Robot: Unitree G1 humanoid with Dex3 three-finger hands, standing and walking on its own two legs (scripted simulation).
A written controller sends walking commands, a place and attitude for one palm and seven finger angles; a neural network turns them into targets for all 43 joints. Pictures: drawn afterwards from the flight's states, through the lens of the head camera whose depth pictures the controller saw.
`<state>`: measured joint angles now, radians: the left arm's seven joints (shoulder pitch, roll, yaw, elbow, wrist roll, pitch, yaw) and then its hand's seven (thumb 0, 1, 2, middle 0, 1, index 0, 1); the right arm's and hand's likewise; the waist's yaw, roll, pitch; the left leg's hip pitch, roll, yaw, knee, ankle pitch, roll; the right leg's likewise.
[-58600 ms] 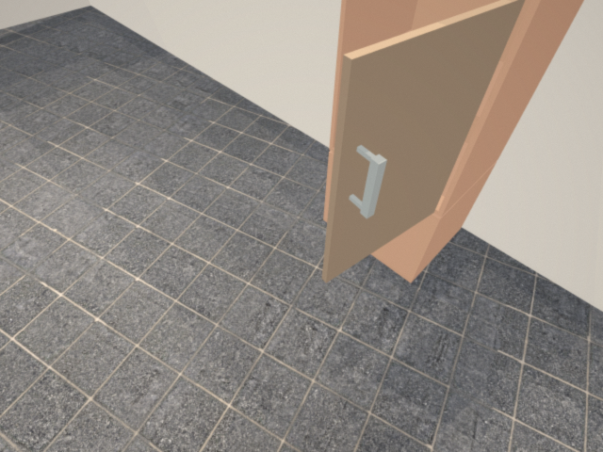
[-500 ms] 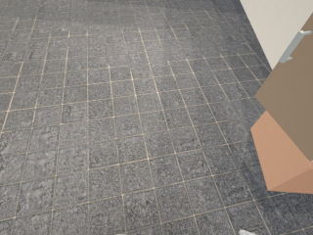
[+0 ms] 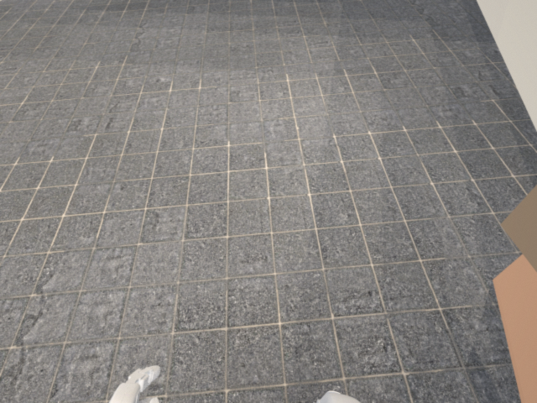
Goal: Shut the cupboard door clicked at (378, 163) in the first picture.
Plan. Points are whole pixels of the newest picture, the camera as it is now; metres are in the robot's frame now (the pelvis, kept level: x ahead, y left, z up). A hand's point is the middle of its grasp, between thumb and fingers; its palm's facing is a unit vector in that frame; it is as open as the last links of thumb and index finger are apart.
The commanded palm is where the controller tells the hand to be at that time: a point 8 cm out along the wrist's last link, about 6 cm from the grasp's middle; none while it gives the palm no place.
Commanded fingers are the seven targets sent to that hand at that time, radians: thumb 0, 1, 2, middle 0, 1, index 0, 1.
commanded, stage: walk to a spot facing it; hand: left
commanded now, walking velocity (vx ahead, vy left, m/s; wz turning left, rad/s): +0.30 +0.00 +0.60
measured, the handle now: out of the picture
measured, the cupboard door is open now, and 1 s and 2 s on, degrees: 22 22 22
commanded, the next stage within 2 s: turn to face it in 0.42 s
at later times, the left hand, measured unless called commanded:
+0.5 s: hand out of the picture +0.07 +0.19 -0.18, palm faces +0.36 -0.91 -0.19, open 7.3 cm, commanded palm none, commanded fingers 0.00 0.90 0.90 -0.20 -0.30 -0.20 -0.30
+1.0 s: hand (166, 370) +0.20 +0.20 -0.15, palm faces +0.23 -0.95 -0.21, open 7.3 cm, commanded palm none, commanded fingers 0.00 0.90 0.90 -0.20 -0.30 -0.20 -0.30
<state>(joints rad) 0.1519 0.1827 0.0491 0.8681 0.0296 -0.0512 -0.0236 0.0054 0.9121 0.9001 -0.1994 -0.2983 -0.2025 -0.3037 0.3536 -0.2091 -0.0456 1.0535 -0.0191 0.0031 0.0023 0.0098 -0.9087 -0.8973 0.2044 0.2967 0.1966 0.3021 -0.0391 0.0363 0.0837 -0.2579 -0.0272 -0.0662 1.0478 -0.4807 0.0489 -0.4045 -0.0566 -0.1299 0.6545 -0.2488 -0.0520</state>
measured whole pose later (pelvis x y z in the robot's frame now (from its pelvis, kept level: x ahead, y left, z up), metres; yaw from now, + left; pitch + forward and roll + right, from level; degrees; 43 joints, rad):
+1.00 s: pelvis +0.22 +0.02 +0.01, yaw +10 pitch +2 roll +0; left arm 0.31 0.15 0.05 0.95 0.03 0.04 0.00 0.01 0.91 0.90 -0.20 -0.30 -0.20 -0.30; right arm 0.18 -0.22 -0.05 0.96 -0.02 0.06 -0.02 0.01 -0.91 -0.90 0.20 0.30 0.20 0.30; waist 0.02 0.02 0.05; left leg -0.44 0.01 0.07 0.92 -0.46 -0.02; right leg -0.27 0.00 0.03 0.52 -0.28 0.00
